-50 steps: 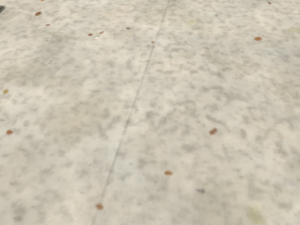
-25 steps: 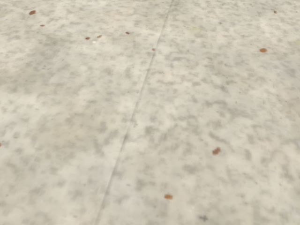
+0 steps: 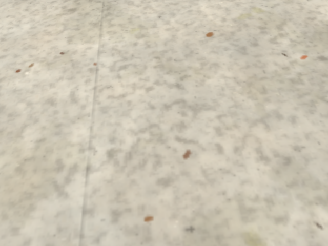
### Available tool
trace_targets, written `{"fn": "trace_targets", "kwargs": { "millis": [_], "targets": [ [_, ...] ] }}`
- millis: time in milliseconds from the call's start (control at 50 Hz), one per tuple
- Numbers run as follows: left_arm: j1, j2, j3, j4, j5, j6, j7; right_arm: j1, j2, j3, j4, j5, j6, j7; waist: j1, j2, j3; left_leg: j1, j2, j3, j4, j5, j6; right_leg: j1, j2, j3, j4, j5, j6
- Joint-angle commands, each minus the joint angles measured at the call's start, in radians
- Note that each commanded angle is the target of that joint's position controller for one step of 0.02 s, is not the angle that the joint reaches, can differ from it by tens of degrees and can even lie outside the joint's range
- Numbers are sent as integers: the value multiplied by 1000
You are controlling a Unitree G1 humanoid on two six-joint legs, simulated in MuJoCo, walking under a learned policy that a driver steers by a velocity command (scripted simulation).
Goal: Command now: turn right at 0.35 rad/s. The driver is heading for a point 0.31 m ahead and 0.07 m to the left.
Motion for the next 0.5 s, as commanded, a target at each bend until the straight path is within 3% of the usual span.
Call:
{"fn": "trace_targets", "kwargs": {
  "millis": [20,80,120,140,160,180,200,220,280,360,400,420,440,460,480,500],
  "targets": [
    [-11,164,41,-58,10,-2,2,-17,-72,-7,-48,4,-20,11,21,-173,-124,-5,19,16,-87,-1,-5,155,-250,231,-77,274,-159],
    [-39,108,14,-42,21,0,-9,5,-59,5,-30,4,-25,25,21,-166,-134,136,43,41,-193,4,12,105,-246,206,-51,341,-154],
    [-60,73,-6,-17,18,-3,-15,47,-30,19,-4,-3,-34,39,-18,-137,-116,276,42,62,-430,186,39,59,-214,167,-35,285,-114],
    [-22,72,-9,5,22,-11,-19,39,-49,20,-3,-14,-37,43,-11,-106,-99,328,52,33,-511,308,59,41,-184,153,-40,208,-72],
    [5,82,-7,12,42,-21,-20,35,-115,12,-14,-23,-38,39,18,-27,-103,370,138,-70,-490,502,93,17,-126,101,16,92,-23],
    [55,97,1,19,50,-29,-21,4,-182,1,-21,-20,-36,39,81,89,-102,345,186,-121,-442,591,166,10,-40,21,43,-51,19],
    [9,104,2,15,50,-30,-13,-18,-165,2,-24,-11,-35,44,53,126,-90,258,200,-171,-480,433,224,50,-27,-19,41,-63,57],
    [-47,128,11,10,41,-27,-4,-20,-150,4,-24,-5,-36,47,28,127,-66,228,189,-196,-502,352,229,59,-25,-38,62,-54,70],
    [-71,112,21,-2,25,-10,11,7,-166,1,-15,4,-42,42,9,167,-65,236,188,-261,-499,342,239,29,-17,-64,107,-55,70],
    [-53,83,30,-2,16,-20,2,16,-164,-3,-28,12,-22,21,2,138,-99,231,173,-307,-458,372,251,40,-14,-81,100,-58,57],
    [-24,100,42,7,16,-23,-3,-6,-153,-2,-50,17,-11,15,7,69,-114,163,119,-259,-398,337,212,110,-53,-64,51,10,31],
    [-8,123,51,10,17,-22,-4,-14,-140,1,-61,21,-7,14,5,-9,-110,105,66,-199,-326,275,176,147,-107,-15,-1,55,1],
    [8,148,59,11,22,-19,-3,-9,-125,5,-66,23,-3,16,7,-108,-93,9,1,-115,-223,157,130,194,-203,79,-58,143,-59],
    [8,166,61,7,32,-20,-3,14,-109,8,-68,18,-1,20,3,-222,-92,-68,-42,-29,-78,-73,96,226,-357,210,-112,286,-152],
    [-17,142,51,-15,40,-26,3,22,-139,-5,-65,14,1,24,5,-223,-98,-117,-13,-9,160,-298,71,218,-469,273,-123,430,-236],
    [-44,126,41,-32,37,-32,8,35,-162,-19,-59,16,6,29,-12,-135,-90,-124,15,-29,290,-301,60,188,-473,234,-117,479,-248]
  ]
}}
